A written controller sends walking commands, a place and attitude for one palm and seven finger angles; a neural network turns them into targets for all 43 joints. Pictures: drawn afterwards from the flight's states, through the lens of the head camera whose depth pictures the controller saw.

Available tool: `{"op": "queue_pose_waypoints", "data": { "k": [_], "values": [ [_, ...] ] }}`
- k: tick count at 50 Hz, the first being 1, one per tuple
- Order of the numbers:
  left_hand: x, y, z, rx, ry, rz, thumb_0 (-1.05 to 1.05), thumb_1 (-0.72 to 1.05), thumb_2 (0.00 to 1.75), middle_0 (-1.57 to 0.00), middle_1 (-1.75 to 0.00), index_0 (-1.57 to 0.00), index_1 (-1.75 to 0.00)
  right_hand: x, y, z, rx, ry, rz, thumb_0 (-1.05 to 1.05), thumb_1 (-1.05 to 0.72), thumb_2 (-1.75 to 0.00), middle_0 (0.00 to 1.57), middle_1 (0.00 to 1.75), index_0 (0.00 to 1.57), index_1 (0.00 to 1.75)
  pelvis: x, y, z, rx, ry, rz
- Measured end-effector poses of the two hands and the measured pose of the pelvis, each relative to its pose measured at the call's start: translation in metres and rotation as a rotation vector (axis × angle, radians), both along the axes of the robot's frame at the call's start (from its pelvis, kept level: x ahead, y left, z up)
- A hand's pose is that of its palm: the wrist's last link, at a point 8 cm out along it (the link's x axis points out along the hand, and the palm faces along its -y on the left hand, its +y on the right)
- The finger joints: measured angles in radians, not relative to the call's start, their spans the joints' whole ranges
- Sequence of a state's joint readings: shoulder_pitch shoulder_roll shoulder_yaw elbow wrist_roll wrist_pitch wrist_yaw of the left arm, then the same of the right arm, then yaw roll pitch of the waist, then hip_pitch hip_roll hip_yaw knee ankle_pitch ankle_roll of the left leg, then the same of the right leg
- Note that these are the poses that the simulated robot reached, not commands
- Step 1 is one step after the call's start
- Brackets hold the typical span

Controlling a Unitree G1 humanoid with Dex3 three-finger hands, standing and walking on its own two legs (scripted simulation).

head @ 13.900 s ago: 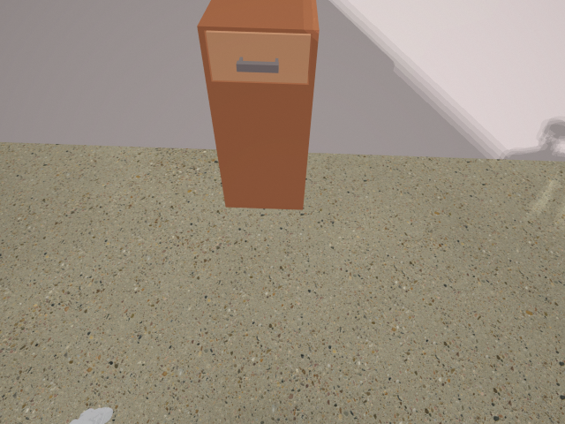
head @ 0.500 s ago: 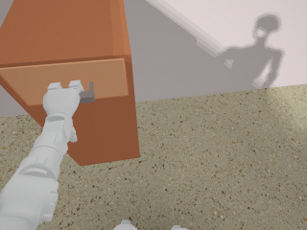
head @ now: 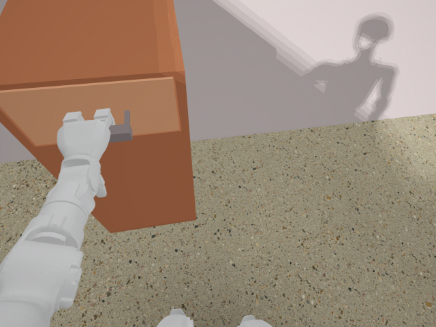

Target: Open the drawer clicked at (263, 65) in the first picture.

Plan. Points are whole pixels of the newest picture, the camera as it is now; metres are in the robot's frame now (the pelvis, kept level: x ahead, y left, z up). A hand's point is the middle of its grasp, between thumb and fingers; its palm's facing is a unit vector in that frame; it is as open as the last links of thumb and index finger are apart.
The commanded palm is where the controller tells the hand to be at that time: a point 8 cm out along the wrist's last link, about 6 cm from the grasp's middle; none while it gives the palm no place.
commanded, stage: close the thumb around the handle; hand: left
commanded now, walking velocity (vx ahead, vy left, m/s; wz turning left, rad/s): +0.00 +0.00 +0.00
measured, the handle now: (97, 126) +0.52 +0.23 +0.02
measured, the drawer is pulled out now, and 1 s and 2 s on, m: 0.00 0.00 0.05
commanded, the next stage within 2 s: pull the drawer open in 0.76 s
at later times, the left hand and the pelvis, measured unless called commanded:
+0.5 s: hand (96, 152) +0.46 +0.23 +0.00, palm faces -0.05 -0.03 -1.00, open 8.6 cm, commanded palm +0.44 +0.23 +0.06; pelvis +0.01 +0.00 +0.00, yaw +0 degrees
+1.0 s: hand (95, 153) +0.46 +0.23 +0.00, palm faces -0.05 -0.04 -1.00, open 5.8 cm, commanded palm +0.43 +0.24 +0.06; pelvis +0.01 +0.00 +0.00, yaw -1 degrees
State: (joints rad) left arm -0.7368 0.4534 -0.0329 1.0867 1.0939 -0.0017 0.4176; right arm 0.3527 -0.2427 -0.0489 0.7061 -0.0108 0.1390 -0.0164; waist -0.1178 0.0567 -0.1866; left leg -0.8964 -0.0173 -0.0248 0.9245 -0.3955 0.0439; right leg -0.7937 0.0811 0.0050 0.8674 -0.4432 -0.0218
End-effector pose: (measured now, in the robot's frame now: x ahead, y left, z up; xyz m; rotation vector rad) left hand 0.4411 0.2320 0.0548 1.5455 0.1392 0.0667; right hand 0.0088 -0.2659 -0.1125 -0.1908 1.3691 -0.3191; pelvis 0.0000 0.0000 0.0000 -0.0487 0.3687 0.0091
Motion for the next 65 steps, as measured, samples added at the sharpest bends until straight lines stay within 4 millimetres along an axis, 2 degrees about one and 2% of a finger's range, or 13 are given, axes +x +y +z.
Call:
{"op": "queue_pose_waypoints", "data": {
  "k": [7, 12, 18, 33, 55, 60, 65],
  "values": [
    [0.004, 0.0, -0.001, -0.006, 0.002, 0.012, 0.0, -0.48, 0.31, -0.31, -1.2, -0.32, -1.21, 0.001, 0.0, 0.0, -0.001, 0.002, -0.001, 0.01, -0.91, -0.9, 0.2, 0.3, 0.2, 0.3, 0.001, 0.0, 0.0, -0.001, 0.004, -0.002],
    [0.004, 0.0, -0.001, -0.008, 0.008, 0.01, 0.0, -0.36, 0.36, -0.32, -1.22, -0.33, -1.22, 0.004, 0.001, 0.001, 0.002, -0.006, -0.005, 0.01, -0.91, -0.9, 0.2, 0.3, 0.2, 0.3, 0.004, 0.0, 0.001, 0.0, 0.002, -0.006],
    [0.003, 0.0, 0.0, -0.008, 0.006, 0.001, 0.0, -0.1, 0.47, -0.33, -1.24, -0.35, -1.25, 0.009, 0.002, 0.0, 0.008, -0.011, -0.001, 0.01, -0.91, -0.9, 0.2, 0.3, 0.2, 0.3, 0.006, 0.0, 0.001, 0.001, 0.001, -0.007],
    [0.003, 0.001, 0.001, -0.014, 0.003, 0.005, 0.0, 0.66, 0.8, -0.38, -1.33, -0.41, -1.33, 0.02, 0.0, 0.001, 0.009, -0.028, 0.003, 0.01, -0.91, -0.9, 0.2, 0.3, 0.2, 0.3, 0.01, 0.0, 0.003, 0.003, -0.001, -0.01],
    [-0.002, 0.001, 0.0, -0.024, -0.002, -0.006, 0.0, 0.69, 0.77, -0.32, -1.35, -0.39, -1.35, 0.023, 0.001, 0.006, 0.01, -0.038, -0.021, 0.01, -0.91, -0.9, 0.2, 0.3, 0.2, 0.3, 0.014, 0.002, 0.006, 0.007, -0.012, -0.03],
    [-0.013, 0.0, -0.001, -0.034, -0.013, -0.012, 0.0, 0.69, 0.77, -0.31, -1.35, -0.39, -1.35, 0.033, 0.004, 0.007, 0.022, -0.058, -0.025, 0.01, -0.91, -0.9, 0.2, 0.3, 0.2, 0.3, 0.02, 0.004, 0.009, 0.008, -0.024, -0.037],
    [-0.03, -0.001, -0.002, -0.039, -0.029, -0.018, 0.0, 0.7, 0.78, -0.29, -1.35, -0.39, -1.35, 0.052, 0.008, 0.009, 0.033, -0.101, -0.009, 0.01, -0.91, -0.9, 0.2, 0.3, 0.2, 0.3, 0.025, 0.006, 0.012, 0.008, -0.044, -0.035]
  ]
}}
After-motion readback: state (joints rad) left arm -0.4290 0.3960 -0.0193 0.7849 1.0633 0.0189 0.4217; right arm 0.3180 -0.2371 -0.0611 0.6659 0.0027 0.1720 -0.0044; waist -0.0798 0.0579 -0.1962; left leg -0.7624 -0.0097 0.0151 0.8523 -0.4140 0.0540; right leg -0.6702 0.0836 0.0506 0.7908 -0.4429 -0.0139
